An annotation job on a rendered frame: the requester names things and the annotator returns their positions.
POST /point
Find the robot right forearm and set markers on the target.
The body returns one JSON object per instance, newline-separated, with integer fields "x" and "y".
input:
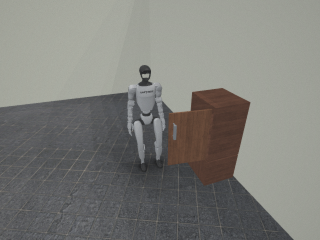
{"x": 129, "y": 113}

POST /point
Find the robot left upper arm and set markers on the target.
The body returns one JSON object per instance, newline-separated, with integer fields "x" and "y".
{"x": 158, "y": 92}

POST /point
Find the robot left forearm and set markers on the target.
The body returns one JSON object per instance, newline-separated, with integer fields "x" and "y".
{"x": 160, "y": 109}

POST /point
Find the robot right hand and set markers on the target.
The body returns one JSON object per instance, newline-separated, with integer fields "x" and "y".
{"x": 130, "y": 126}

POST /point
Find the handle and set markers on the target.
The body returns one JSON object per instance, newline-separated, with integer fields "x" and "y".
{"x": 174, "y": 131}

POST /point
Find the robot right upper arm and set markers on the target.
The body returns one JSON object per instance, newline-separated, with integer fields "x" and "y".
{"x": 131, "y": 92}

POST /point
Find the robot left hand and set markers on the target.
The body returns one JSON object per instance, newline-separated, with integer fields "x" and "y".
{"x": 163, "y": 123}

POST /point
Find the cupboard door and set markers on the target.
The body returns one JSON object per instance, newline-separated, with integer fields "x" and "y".
{"x": 192, "y": 135}

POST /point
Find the robot left foot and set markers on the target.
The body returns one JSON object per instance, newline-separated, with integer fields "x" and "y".
{"x": 158, "y": 163}

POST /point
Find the right robot shin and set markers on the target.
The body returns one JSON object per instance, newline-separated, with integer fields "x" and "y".
{"x": 141, "y": 155}

